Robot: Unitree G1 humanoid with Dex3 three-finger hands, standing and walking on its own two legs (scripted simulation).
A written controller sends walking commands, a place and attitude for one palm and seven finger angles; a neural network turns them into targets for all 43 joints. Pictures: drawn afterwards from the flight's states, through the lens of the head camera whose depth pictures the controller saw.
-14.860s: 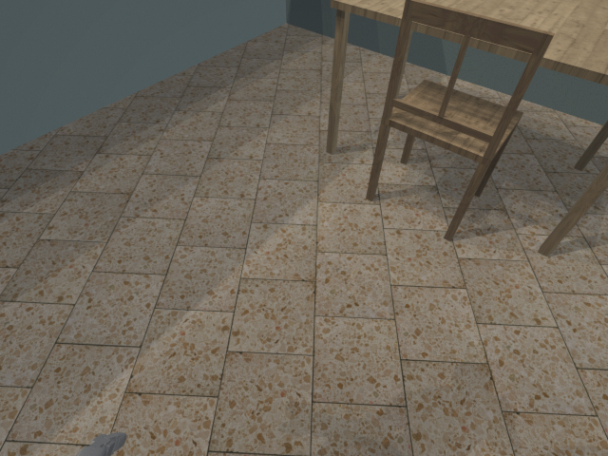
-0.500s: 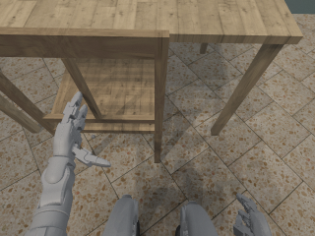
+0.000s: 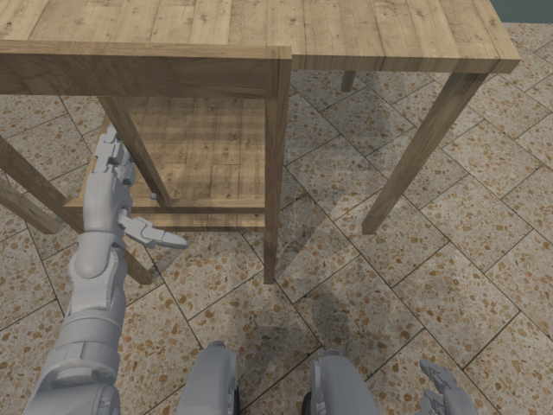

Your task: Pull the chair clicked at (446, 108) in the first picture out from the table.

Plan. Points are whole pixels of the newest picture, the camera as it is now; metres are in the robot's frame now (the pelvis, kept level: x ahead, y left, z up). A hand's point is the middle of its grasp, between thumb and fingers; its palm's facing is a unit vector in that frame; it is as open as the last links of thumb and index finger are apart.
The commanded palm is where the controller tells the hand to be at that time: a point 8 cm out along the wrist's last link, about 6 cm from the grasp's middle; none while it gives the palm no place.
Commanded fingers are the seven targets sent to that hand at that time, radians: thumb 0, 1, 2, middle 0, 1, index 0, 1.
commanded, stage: push the fingers through the gap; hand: left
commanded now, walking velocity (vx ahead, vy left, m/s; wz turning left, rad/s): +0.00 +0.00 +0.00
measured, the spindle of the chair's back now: (142, 159) +0.48 +0.22 +0.03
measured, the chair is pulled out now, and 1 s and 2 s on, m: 0.00 0.00 0.03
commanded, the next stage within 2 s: hook a spindle and tug to test in 0.66 s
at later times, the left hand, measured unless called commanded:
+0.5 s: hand (159, 179) +0.43 +0.18 +0.04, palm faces +0.05 -1.00 -0.05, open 17.0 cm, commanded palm +0.41 +0.23 +0.03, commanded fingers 0.00 -0.50 0.30 -0.06 -0.08 -0.06 -0.08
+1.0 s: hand (160, 177) +0.44 +0.19 +0.03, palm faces +0.05 -1.00 -0.03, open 16.3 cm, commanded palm +0.41 +0.23 +0.03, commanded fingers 0.00 -0.50 0.30 -0.29 -0.79 -0.29 -0.79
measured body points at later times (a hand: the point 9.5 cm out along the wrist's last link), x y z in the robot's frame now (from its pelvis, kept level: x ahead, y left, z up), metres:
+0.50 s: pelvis +0.00 +0.00 +0.00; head +0.13 +0.00 +0.43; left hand +0.43 +0.24 +0.04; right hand +0.09 -0.26 -0.12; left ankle +0.05 +0.13 -0.61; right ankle +0.02 -0.12 -0.61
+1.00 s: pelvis +0.00 +0.00 +0.00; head +0.14 +0.01 +0.43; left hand +0.43 +0.24 +0.03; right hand +0.11 -0.26 -0.12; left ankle +0.05 +0.13 -0.61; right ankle +0.02 -0.12 -0.61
